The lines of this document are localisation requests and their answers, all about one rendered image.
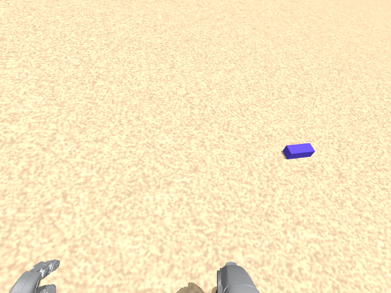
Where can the left robot hand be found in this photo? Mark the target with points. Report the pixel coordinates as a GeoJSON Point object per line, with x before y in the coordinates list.
{"type": "Point", "coordinates": [30, 280]}

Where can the carton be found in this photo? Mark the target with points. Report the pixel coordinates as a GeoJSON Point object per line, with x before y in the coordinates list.
{"type": "Point", "coordinates": [298, 151]}

